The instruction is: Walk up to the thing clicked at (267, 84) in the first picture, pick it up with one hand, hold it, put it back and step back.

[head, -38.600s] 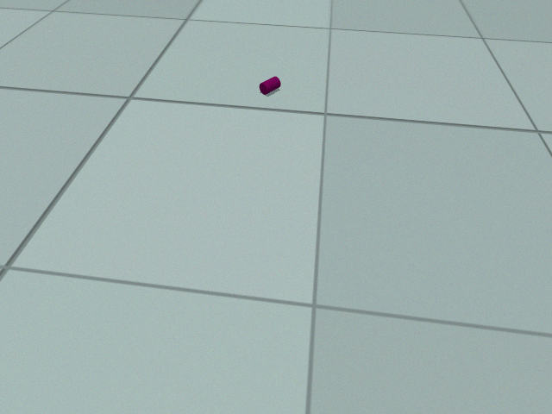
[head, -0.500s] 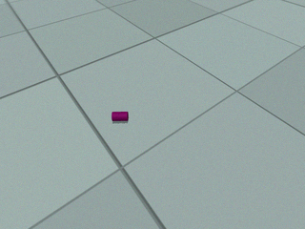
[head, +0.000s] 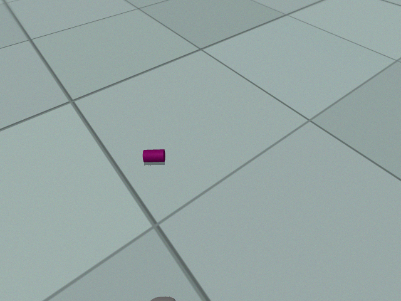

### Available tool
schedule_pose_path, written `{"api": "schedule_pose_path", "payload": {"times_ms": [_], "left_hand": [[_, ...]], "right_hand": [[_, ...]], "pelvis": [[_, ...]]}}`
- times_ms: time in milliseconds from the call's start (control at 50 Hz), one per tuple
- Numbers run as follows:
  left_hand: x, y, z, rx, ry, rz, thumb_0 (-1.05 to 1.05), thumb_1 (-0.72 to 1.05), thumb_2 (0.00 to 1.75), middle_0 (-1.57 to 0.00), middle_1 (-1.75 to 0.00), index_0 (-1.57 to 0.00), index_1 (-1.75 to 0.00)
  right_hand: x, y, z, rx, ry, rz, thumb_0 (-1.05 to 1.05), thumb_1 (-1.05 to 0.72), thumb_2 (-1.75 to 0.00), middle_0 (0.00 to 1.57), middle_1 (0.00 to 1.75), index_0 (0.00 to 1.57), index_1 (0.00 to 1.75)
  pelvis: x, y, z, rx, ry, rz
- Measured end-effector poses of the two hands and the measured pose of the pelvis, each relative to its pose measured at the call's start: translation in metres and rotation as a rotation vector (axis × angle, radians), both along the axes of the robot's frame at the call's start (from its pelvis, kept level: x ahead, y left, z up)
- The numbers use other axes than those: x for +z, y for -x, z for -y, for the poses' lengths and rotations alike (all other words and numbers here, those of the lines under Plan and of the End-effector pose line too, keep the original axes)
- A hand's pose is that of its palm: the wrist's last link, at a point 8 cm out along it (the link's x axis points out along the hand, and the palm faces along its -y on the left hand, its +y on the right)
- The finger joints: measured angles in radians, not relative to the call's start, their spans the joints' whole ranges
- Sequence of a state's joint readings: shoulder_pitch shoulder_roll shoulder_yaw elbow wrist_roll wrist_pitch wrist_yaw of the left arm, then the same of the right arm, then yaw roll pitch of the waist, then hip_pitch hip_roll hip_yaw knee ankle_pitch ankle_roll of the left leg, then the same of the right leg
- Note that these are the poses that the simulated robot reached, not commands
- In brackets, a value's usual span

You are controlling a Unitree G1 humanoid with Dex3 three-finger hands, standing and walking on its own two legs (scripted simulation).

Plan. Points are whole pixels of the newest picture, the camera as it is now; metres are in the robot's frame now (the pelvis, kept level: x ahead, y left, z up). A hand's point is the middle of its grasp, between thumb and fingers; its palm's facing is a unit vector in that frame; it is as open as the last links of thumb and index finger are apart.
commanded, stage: step back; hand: left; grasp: from above
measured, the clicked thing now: (154, 155) +1.02 +0.32 -0.73
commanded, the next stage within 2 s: stand in 0.36 s
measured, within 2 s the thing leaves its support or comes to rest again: neither
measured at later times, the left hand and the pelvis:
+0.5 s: hand out of the picture +0.12 +0.27 -0.14, palm faces -0.03 -0.94 -0.34, open 7.4 cm; pelvis +0.03 +0.02 +0.01, yaw -2 degrees
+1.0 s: hand out of the picture +0.11 +0.26 -0.14, palm faces -0.06 -0.94 -0.33, open 7.4 cm; pelvis +0.03 +0.02 +0.02, yaw -2 degrees
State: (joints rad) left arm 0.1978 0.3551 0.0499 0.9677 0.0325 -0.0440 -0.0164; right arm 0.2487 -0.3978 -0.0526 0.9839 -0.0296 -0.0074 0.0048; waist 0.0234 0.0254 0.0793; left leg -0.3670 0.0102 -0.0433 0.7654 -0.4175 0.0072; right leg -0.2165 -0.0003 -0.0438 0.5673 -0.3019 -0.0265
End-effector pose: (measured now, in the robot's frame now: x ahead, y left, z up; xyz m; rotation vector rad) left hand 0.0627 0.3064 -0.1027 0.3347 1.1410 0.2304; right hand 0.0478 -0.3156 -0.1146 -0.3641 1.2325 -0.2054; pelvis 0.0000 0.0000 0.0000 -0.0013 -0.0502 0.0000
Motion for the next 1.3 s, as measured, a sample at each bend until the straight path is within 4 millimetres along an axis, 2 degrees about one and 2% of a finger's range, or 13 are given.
{"api": "schedule_pose_path", "payload": {"times_ms": [100,180,320,420,520,640,800,920,1060,1300], "left_hand": [[-0.016,-0.011,-0.009,0.013,0.017,-0.038,0.01,0.90,0.90,-0.20,-0.30,-0.21,-0.30],[-0.021,-0.022,-0.011,0.012,0.030,-0.061,0.01,0.90,0.90,-0.20,-0.30,-0.20,-0.30],[-0.015,-0.036,-0.008,-0.005,0.035,-0.062,0.01,0.90,0.90,-0.20,-0.30,-0.20,-0.30],[-0.008,-0.045,-0.008,-0.010,0.032,-0.062,0.01,0.90,0.90,-0.20,-0.30,-0.20,-0.30],[-0.003,-0.053,-0.005,-0.023,0.036,-0.055,0.01,0.90,0.90,-0.20,-0.30,-0.20,-0.30],[-0.001,-0.059,-0.003,-0.033,0.042,-0.048,0.01,0.90,0.90,-0.20,-0.30,-0.20,-0.30],[-0.001,-0.056,-0.003,-0.039,0.044,-0.071,0.01,0.90,0.90,-0.20,-0.30,-0.20,-0.30],[-0.002,-0.051,-0.003,-0.041,0.043,-0.089,0.01,0.90,0.90,-0.20,-0.30,-0.20,-0.30],[-0.003,-0.046,-0.003,-0.042,0.041,-0.106,0.01,0.90,0.90,-0.20,-0.30,-0.20,-0.30],[-0.003,-0.049,-0.003,-0.037,0.041,-0.115,0.01,0.90,0.90,-0.20,-0.30,-0.20,-0.30]], "right_hand": [[-0.001,-0.030,-0.015,0.009,0.013,0.024,0.01,-0.90,-0.90,0.20,0.30,0.20,0.30],[0.002,-0.053,-0.029,0.015,-0.006,0.054,0.01,-0.90,-0.90,0.20,0.30,0.20,0.30],[0.008,-0.090,-0.043,0.026,-0.045,0.108,0.01,-0.90,-0.90,0.20,0.30,0.21,0.30],[0.012,-0.103,-0.046,0.022,-0.061,0.133,0.01,-0.90,-0.90,0.20,0.30,0.21,0.30],[0.015,-0.099,-0.044,0.007,-0.064,0.128,0.01,-0.90,-0.90,0.20,0.30,0.21,0.30],[0.015,-0.079,-0.039,-0.021,-0.054,0.082,0.01,-0.90,-0.90,0.20,0.30,0.21,0.30],[0.013,-0.049,-0.034,-0.059,-0.043,0.019,0.01,-0.90,-0.90,0.20,0.30,0.20,0.30],[0.011,-0.037,-0.033,-0.072,-0.043,-0.007,0.01,-0.90,-0.90,0.20,0.30,0.20,0.30],[0.010,-0.035,-0.033,-0.074,-0.047,-0.017,0.01,-0.90,-0.90,0.20,0.30,0.20,0.30],[0.010,-0.048,-0.035,-0.055,-0.048,-0.009,0.01,-0.90,-0.90,0.20,0.30,0.20,0.30]], "pelvis": [[-0.006,-0.012,-0.010,-0.001,-0.013,0.005],[-0.005,-0.019,-0.013,-0.021,-0.004,-0.004],[0.003,-0.027,-0.013,-0.028,0.005,-0.017],[0.008,-0.031,-0.015,-0.029,0.003,-0.012],[0.013,-0.035,-0.017,-0.029,0.001,-0.004],[0.015,-0.034,-0.017,-0.030,-0.002,-0.002],[0.017,-0.033,-0.017,-0.033,-0.003,-0.003],[0.017,-0.032,-0.016,-0.034,-0.003,-0.006],[0.017,-0.032,-0.016,-0.035,-0.002,-0.013],[0.017,-0.038,-0.016,-0.035,-0.004,-0.023]]}}
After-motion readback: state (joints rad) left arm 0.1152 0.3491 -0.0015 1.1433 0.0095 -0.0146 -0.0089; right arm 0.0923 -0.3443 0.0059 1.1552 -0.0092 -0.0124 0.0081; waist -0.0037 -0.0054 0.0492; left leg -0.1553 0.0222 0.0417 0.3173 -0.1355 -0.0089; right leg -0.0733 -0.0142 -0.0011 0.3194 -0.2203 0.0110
